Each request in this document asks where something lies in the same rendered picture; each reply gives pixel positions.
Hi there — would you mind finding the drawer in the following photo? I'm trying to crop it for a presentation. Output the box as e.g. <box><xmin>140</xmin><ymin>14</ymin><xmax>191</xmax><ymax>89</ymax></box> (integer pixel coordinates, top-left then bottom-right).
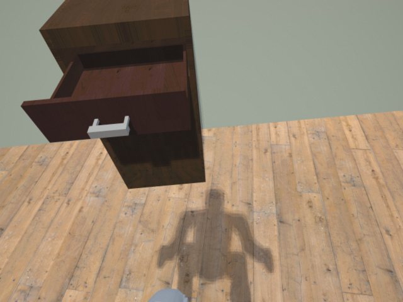
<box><xmin>21</xmin><ymin>43</ymin><xmax>191</xmax><ymax>143</ymax></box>

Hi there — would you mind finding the left robot thigh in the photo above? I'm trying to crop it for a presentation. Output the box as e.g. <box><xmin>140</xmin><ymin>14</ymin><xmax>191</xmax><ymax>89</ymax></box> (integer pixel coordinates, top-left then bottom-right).
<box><xmin>148</xmin><ymin>288</ymin><xmax>188</xmax><ymax>302</ymax></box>

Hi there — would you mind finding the cabinet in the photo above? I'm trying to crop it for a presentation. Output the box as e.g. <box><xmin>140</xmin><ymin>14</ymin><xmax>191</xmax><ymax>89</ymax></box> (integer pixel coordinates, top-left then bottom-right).
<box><xmin>39</xmin><ymin>0</ymin><xmax>206</xmax><ymax>189</ymax></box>

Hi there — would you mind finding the handle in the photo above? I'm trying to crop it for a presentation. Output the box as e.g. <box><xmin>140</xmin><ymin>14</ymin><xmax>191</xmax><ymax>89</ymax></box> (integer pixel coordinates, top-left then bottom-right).
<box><xmin>87</xmin><ymin>116</ymin><xmax>130</xmax><ymax>139</ymax></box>

